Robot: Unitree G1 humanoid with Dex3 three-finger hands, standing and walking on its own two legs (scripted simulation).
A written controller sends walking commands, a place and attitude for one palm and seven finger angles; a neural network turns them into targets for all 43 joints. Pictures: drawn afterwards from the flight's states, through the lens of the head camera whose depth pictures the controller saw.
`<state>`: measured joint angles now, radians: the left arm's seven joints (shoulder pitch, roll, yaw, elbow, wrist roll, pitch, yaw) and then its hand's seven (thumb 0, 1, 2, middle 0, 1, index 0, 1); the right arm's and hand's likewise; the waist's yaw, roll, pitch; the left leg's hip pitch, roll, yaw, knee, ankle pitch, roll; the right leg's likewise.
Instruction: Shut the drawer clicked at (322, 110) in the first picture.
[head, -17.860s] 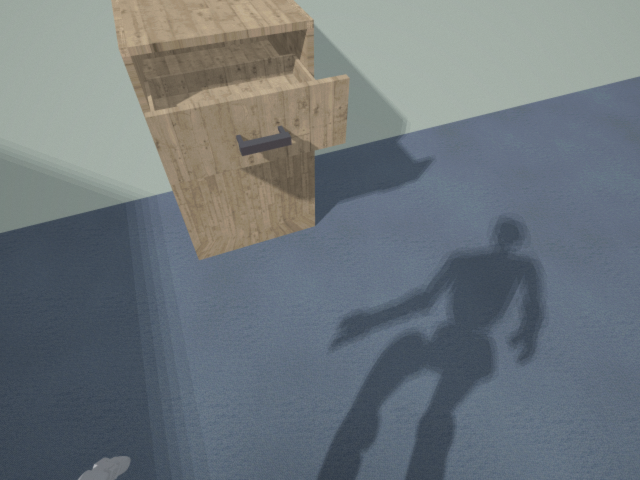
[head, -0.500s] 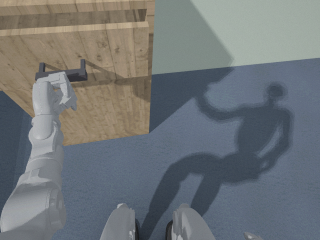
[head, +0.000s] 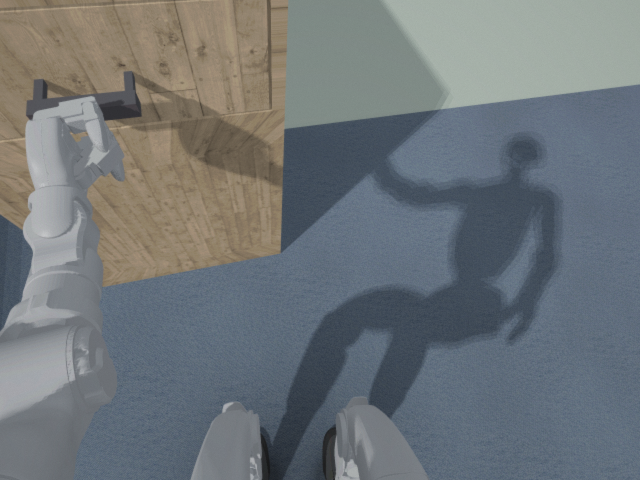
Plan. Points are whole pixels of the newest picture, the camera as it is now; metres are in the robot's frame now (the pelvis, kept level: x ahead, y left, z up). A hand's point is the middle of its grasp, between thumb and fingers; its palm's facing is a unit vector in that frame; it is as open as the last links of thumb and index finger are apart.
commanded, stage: push the drawer shut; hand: left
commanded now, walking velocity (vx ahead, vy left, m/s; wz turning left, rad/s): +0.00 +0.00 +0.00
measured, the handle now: (86, 96) +0.57 +0.25 +0.04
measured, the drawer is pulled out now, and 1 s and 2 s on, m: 0.00 0.00 0.00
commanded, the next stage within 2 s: pull the fist back off the drawer in 0.56 s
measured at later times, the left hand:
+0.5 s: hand (104, 145) +0.51 +0.22 +0.04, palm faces +0.18 -0.98 -0.05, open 2.8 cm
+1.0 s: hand (101, 144) +0.51 +0.23 +0.04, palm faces +0.17 -0.98 -0.06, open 2.9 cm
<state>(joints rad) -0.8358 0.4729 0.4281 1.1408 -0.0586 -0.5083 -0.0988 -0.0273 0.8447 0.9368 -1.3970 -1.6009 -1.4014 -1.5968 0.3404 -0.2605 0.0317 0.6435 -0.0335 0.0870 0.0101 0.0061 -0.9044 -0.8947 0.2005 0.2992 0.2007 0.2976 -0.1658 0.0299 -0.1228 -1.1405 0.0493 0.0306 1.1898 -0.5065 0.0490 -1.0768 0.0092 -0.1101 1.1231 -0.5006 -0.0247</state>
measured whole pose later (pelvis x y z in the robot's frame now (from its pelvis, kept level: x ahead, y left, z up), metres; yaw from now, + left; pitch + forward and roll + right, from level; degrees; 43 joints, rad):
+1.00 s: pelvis -0.05 +0.00 -0.02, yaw +1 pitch +28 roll -6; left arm -1.09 0.63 0.38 1.31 -0.01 -0.43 -0.09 -0.04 0.63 1.00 -1.40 -1.60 -1.40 -1.60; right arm 0.37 -0.28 0.09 0.68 -0.05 -0.03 -0.01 0.01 -0.90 -0.89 0.20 0.30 0.20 0.30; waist -0.23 0.03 -0.11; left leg -1.33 0.04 -0.02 1.27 -0.44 0.05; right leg -1.23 0.00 -0.16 1.18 -0.44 -0.03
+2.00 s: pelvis +0.03 +0.01 +0.06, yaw +2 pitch +12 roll -3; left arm -0.07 0.28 0.22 0.26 -0.21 -0.26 -0.10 0.02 0.90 0.90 -1.40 -1.60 -1.40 -1.60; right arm 0.24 -0.26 0.00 0.56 0.05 0.00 -0.02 0.01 -0.91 -0.90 0.20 0.30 0.20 0.30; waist -0.02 0.04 -0.12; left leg -0.62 0.01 0.04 0.85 -0.44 0.05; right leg -0.56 0.00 -0.09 0.78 -0.42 0.00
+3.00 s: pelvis +0.04 -0.02 +0.10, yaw +2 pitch -4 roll +0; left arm 0.54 0.32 0.28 -0.45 -0.08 -0.09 0.10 0.02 0.89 0.90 -1.40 -1.60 -1.41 -1.60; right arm 0.21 -0.23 0.02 0.60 0.01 -0.11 -0.07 0.02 -0.90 -0.90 0.20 0.30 0.20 0.30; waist 0.06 0.08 0.01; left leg -0.13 0.02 0.04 0.47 -0.28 0.01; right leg -0.08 0.03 -0.08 0.42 -0.28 -0.04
